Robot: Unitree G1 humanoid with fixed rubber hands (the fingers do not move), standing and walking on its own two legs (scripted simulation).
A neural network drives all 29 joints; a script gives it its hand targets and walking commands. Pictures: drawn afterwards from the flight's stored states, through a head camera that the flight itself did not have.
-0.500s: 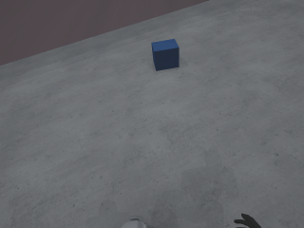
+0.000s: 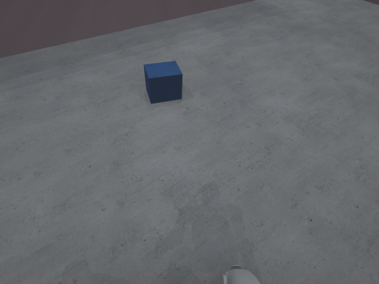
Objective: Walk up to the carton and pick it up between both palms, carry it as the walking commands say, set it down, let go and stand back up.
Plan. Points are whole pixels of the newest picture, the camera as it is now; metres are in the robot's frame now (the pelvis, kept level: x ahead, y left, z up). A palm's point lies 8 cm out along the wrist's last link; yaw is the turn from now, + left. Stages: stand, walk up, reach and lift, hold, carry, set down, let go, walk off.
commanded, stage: walk up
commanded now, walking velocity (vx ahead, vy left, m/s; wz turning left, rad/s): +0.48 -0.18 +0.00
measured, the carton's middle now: (163, 82) +1.78 +0.03 -0.66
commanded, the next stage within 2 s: none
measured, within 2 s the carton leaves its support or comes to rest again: neither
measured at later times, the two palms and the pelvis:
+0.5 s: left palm out of the picture +0.17 +0.16 -0.12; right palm (294, 207) +0.34 -0.32 -0.14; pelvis +0.24 -0.08 +0.00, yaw +0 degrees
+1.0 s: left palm (108, 159) +0.57 +0.23 -0.15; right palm (267, 176) +0.44 -0.26 -0.11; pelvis +0.51 -0.01 +0.00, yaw +0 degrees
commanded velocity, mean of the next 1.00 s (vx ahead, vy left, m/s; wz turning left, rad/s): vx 0.50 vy -0.02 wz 0.00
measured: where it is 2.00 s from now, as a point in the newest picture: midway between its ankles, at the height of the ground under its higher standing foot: (183, 161)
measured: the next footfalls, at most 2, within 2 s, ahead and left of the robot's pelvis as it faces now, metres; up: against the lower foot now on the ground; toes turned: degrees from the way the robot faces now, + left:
right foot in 0.20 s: +0.25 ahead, -0.18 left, +0.00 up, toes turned -9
left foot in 0.72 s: +0.53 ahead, +0.09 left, +0.00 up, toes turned +10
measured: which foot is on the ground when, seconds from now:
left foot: down 0.00-0.20, up 0.22-0.70, down 0.72-1.00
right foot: up 0.00-0.18, down 0.20-0.74, up 0.76-1.00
